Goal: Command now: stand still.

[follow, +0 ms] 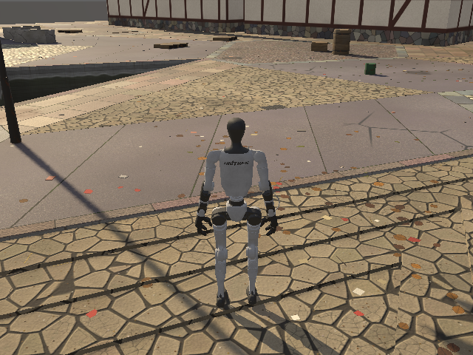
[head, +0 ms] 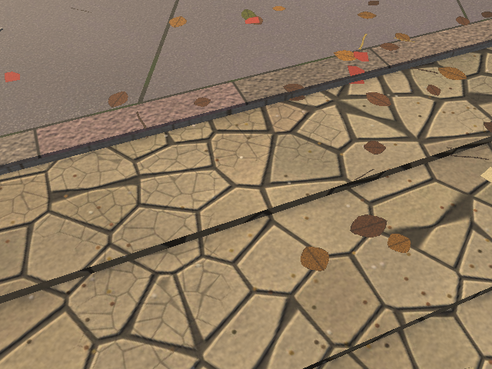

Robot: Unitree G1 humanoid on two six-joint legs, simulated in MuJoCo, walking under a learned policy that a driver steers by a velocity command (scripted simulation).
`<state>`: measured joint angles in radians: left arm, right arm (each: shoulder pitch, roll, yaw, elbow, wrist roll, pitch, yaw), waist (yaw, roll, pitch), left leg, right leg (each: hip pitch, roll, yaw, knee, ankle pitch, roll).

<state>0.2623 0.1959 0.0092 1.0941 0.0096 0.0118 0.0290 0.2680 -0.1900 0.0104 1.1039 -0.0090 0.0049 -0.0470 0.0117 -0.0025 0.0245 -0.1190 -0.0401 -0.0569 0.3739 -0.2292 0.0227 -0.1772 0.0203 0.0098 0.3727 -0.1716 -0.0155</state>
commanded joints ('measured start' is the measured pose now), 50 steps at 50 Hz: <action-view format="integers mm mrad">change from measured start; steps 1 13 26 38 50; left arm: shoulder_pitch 39 69 447 327 121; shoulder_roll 87 79 203 52 74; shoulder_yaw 10 10 75 6 22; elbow -8 19 42 13 -108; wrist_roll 0 3 5 11 7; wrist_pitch -7 -3 -81 -120 -105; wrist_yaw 4 6 -21 -12 -45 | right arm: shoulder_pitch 47 102 -11 -250 80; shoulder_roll -90 -96 -65 -36 -149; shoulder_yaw -11 -19 -49 -43 -96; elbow -8 15 -116 -209 -103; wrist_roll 0 -3 -22 -19 -20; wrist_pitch -7 0 -62 -46 -51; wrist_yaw -3 -4 37 78 24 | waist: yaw -1 -8 141 23 -91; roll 10 25 -271 -90 14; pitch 39 43 67 110 -105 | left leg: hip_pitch -83 -112 -639 -626 266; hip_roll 103 72 -22 63 366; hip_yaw -93 -97 85 178 -469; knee -83 -73 545 547 -140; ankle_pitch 51 -287 -305 68 -217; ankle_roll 39 70 72 26 315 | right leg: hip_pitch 12 -33 364 216 -512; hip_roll -90 -40 -390 -188 -52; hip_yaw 91 61 605 65 54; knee -59 -2 -262 -214 999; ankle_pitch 15 -286 -498 513 -197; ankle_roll -26 -48 -195 -149 -66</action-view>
